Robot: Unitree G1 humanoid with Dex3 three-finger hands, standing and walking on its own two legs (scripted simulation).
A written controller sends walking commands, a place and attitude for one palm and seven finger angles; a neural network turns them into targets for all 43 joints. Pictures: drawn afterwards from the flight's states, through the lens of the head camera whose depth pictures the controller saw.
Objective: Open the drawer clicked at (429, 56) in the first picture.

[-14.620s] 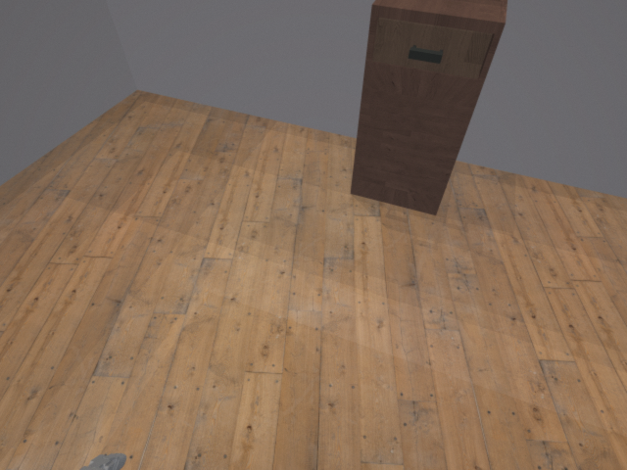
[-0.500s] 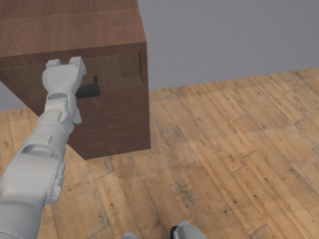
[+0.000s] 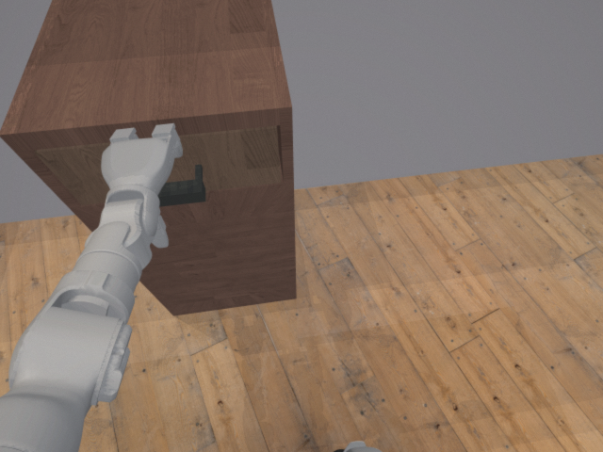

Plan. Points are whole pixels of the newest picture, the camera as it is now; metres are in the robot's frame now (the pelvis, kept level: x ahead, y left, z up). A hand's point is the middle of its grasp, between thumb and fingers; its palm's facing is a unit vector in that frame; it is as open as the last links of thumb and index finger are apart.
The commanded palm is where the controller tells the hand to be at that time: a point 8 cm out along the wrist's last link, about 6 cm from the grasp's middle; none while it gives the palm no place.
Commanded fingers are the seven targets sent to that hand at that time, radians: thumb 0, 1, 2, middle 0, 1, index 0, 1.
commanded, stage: re-aim the fingers above the handle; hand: left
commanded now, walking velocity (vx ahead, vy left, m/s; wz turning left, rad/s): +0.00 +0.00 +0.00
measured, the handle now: (171, 183) +0.53 +0.20 -0.03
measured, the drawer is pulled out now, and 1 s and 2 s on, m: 0.00 0.00 0.00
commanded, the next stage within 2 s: lower the fingers behind the handle in 1.90 s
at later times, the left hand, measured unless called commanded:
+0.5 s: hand (151, 190) +0.48 +0.20 +0.03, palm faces -0.03 -0.01 -1.00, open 13.8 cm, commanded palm +0.46 +0.20 +0.09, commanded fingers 0.00 -0.50 0.30 -0.30 -1.20 -0.30 -1.20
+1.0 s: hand (152, 186) +0.49 +0.20 +0.03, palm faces -0.04 -0.02 -1.00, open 13.7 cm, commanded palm +0.47 +0.20 +0.09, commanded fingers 0.00 -0.50 0.30 -0.30 -1.20 -0.30 -1.20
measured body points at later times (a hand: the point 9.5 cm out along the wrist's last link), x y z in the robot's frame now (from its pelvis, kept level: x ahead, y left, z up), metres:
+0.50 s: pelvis -0.02 +0.00 +0.00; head +0.08 -0.01 +0.44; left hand +0.47 +0.20 +0.09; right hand -0.01 -0.28 -0.13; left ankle -0.06 +0.10 -0.71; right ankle -0.01 -0.11 -0.71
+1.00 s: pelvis -0.01 +0.00 +0.00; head +0.09 +0.00 +0.43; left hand +0.48 +0.20 +0.08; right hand -0.02 -0.27 -0.13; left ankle -0.06 +0.10 -0.71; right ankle -0.01 -0.11 -0.71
